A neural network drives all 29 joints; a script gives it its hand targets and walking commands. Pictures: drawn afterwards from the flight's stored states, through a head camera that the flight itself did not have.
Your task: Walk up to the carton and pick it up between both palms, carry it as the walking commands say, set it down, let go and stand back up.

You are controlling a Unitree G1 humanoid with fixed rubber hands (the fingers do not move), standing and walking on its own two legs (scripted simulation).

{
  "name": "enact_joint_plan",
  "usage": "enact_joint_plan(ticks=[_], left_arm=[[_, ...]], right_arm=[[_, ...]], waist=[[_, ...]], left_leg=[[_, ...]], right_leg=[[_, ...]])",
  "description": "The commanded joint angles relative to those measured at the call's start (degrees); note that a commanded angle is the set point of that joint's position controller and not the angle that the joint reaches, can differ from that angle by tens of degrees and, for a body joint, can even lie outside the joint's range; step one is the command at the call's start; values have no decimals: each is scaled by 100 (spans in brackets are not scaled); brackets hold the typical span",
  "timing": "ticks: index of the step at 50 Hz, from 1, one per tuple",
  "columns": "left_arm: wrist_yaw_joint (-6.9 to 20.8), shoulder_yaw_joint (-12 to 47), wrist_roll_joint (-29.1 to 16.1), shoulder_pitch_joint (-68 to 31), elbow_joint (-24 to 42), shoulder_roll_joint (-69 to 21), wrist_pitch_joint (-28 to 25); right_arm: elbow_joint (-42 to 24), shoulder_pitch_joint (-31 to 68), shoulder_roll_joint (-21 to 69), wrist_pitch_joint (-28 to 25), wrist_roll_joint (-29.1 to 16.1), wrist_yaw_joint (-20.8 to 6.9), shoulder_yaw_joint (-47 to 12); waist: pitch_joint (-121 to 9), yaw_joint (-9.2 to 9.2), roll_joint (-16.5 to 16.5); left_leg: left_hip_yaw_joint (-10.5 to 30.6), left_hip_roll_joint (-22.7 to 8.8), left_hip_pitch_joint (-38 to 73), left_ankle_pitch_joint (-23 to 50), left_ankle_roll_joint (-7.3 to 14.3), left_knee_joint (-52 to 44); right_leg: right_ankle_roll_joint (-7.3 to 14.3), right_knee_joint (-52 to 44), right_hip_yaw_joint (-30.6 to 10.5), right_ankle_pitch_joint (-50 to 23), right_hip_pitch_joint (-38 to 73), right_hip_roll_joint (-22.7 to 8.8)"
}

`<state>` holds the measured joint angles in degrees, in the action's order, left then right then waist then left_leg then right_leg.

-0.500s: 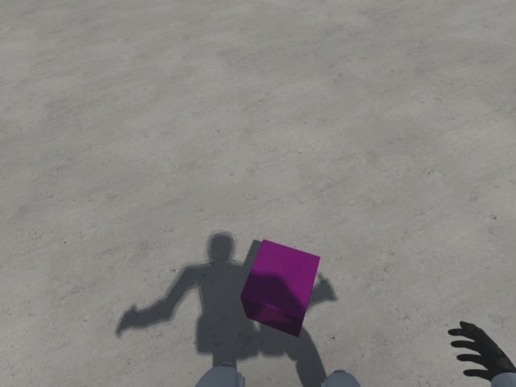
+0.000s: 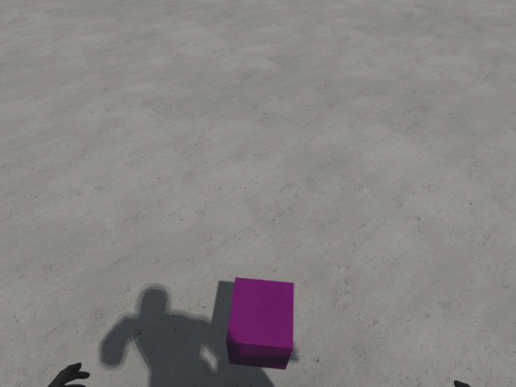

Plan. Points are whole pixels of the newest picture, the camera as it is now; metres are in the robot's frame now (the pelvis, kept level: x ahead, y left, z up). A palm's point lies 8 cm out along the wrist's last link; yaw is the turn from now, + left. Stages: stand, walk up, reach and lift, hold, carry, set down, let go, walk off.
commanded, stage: walk up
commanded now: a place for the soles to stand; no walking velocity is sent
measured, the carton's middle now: (260, 324) +0.45 -0.01 -0.63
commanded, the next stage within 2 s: none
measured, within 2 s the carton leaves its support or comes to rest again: neither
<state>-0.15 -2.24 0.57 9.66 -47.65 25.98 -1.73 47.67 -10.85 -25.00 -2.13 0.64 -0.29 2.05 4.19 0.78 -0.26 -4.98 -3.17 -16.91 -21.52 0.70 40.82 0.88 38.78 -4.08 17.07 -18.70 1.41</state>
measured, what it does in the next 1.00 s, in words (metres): stands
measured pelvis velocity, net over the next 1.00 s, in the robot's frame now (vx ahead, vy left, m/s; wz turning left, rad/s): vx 0.01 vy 0.01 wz -0.13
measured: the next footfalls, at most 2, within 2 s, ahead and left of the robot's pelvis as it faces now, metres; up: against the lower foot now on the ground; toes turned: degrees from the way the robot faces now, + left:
none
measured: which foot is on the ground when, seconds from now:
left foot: down 0.00-1.00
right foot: down 0.00-1.00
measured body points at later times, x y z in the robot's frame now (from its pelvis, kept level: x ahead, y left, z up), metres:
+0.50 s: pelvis +0.00 -0.01 +0.01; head +0.02 -0.02 +0.46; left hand +0.12 +0.31 -0.09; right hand +0.12 -0.36 -0.08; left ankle +0.01 +0.11 -0.72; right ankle +0.04 -0.14 -0.72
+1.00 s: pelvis +0.01 +0.01 +0.01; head +0.04 +0.00 +0.46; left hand +0.16 +0.34 -0.08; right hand +0.09 -0.35 -0.09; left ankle +0.01 +0.11 -0.72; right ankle +0.03 -0.13 -0.71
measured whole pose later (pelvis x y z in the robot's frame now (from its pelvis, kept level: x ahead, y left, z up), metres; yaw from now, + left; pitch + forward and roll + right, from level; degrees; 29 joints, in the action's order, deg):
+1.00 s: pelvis +0.01 +0.01 +0.01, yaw -7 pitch -1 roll +0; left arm -2.3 -1.7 0.7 8.9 -54.4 27.2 -1.7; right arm 53.0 -5.0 -25.7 1.5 1.7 -2.0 5.2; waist 4.8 1.0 0.6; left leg -7.0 -0.9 -12.4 -18.7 2.0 32.1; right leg 0.2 35.4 -9.1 15.8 -18.7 2.8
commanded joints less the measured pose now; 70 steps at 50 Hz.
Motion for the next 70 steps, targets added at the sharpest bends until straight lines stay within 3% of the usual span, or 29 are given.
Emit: enact_joint_plan(ticks=[1,7,14,18,23,25,38,39,42,43,44,46,48,49,50,51,52,53,54,55,56,57,58,60,61,62,63,66,70], left_arm=[[65,-216,-10,-18,67,952,-28],[98,-136,-34,-215,-328,884,85],[96,-117,-7,-298,-580,937,101],[80,-128,17,-346,-605,1007,84],[30,-110,19,-432,-537,1058,52],[15,-76,17,-489,-531,1018,48],[31,-62,-8,-628,-599,943,118],[-86,-153,-16,-227,-688,1204,8],[-198,-250,26,6,-556,1456,-57],[-229,-260,31,-43,-499,1480,-62],[-249,-254,37,-136,-452,1452,-59],[-254,-196,33,-312,-391,1300,-52],[-225,-111,-2,-335,-341,1054,-65],[-243,-92,-6,-270,-345,983,-79],[-253,-113,21,-165,-356,969,-79],[-239,-139,22,-87,-367,960,-80],[-207,-123,13,34,-385,894,-93],[-179,-81,-3,149,-396,783,-123],[-165,-53,-10,218,-421,737,-156],[-163,-88,25,123,-396,898,-171],[-180,-163,51,79,-340,1213,-183],[-198,-211,45,87,-382,1515,-185],[-219,-211,-5,142,-425,1522,-185],[-237,-115,0,-141,-358,1285,-163],[-234,-49,-13,-285,-355,1110,-149],[-223,-6,-35,-309,-401,939,-118],[-212,12,-23,-286,-462,868,-79],[-178,16,-44,-318,-581,885,-40],[-201,7,-45,-407,-682,958,-23]], right_arm=[[-239,286,-1170,-113,-38,56,221],[-26,580,-1183,-74,-41,74,233],[156,892,-1169,51,-46,51,314],[230,993,-1124,113,-59,30,337],[364,982,-959,157,-53,-9,316],[443,951,-944,146,-44,-19,306],[625,978,-1047,125,-21,-16,338],[502,1123,-1119,250,81,-68,441],[322,1001,-873,376,57,-147,463],[294,897,-846,394,47,-160,462],[274,820,-837,393,51,-165,467],[262,678,-933,347,92,-158,494],[238,717,-1230,288,128,-159,558],[216,740,-1344,294,122,-146,581],[184,741,-1337,293,109,-140,573],[150,730,-1224,281,92,-138,521],[150,710,-1134,268,72,-125,479],[147,749,-1086,271,56,-107,436],[141,772,-1050,289,46,-97,393],[107,724,-914,292,30,-94,331],[24,674,-793,278,13,-106,282],[71,610,-766,294,-26,-91,309],[116,651,-833,301,-21,-68,330],[252,515,-926,242,0,-59,349],[319,446,-1026,197,29,-58,375],[371,492,-1120,172,35,-59,388],[381,579,-1072,172,5,-52,371],[408,717,-938,222,-36,-35,300],[461,734,-910,262,-41,-34,304]], waist=[[-300,-100,640],[-417,-89,621],[-397,-26,368],[-394,23,100],[-508,49,-341],[-549,52,-400],[-584,-21,-50],[-502,-109,258],[-547,-60,-451],[-521,-29,-539],[-514,10,-574],[-551,129,-391],[-396,101,244],[-383,101,546],[-357,115,716],[-319,99,687],[-311,19,619],[-323,-80,670],[-327,-144,651],[-413,-118,462],[-486,-73,6],[-710,-45,-369],[-704,-68,-466],[-692,57,-283],[-667,111,-99],[-635,45,150],[-561,9,126],[-504,-37,300],[-601,-19,291]], left_leg=[[1005,-901,-332,1018,305,-1620],[806,-987,420,1139,345,-1873],[463,-864,570,318,312,-1851],[282,-701,693,46,269,-1640],[218,-356,972,-38,173,-1377],[273,-358,1113,67,168,-1459],[209,-649,1040,480,248,-1822],[49,-516,895,10,266,-1520],[206,-81,374,-410,167,-734],[326,8,246,-456,151,-746],[443,30,254,-370,164,-866],[690,-149,756,-21,283,-1302],[1153,-812,1140,61,583,-2033],[1446,-1252,1120,342,880,-2270],[1586,-1596,942,858,1158,-2263],[1466,-1693,889,1636,1320,-2071],[1151,-1585,957,2341,1257,-1765],[809,-1355,907,2668,1033,-1525],[562,-1110,755,2677,792,-1339],[487,-899,446,2311,530,-1187],[255,-507,80,1516,261,-800],[452,-198,297,507,146,-580],[612,-174,444,211,159,-610],[680,-335,947,800,248,-1158],[773,-552,1255,1398,353,-1586],[816,-793,1273,1792,467,-1900],[757,-887,1211,2127,563,-1887],[384,-738,1074,2205,451,-1762],[254,-581,1133,2051,287,-1767]], right_leg=[[229,-378,-336,-1090,580,-284],[139,-584,-191,-1136,441,-252],[156,-738,-329,-1602,361,-296],[244,-934,-603,-1689,155,-364],[427,-1461,-1337,-1121,-169,-638],[418,-1561,-1396,-1018,-236,-646],[286,-1189,-874,-1624,174,-379],[317,-1240,-949,-1464,136,-487],[730,-1741,-2222,-733,250,-993],[828,-1812,-2393,-580,326,-1074],[850,-1787,-2367,-573,343,-1078],[633,-1517,-1906,-588,-37,-859],[220,-667,-729,-759,-567,-160],[104,-35,-96,-553,-573,205],[101,389,76,426,-542,226],[122,650,109,1044,-476,144],[156,362,122,1100,-342,7],[219,-316,183,636,-26,-49],[259,-1017,211,-481,403,-60],[316,-1183,-180,-1517,870,-250],[472,-1340,-1141,-2091,1077,-861],[1030,-1334,-2090,-2352,817,-1447],[1173,-1342,-2140,-2277,658,-1508],[879,-1199,-1564,-2102,298,-1188],[585,-912,-945,-2278,128,-833],[339,-582,-270,-2233,222,-450],[224,-564,-20,-1943,306,-294],[261,-790,-23,-2096,628,-387],[294,-801,-108,-2592,812,-532]])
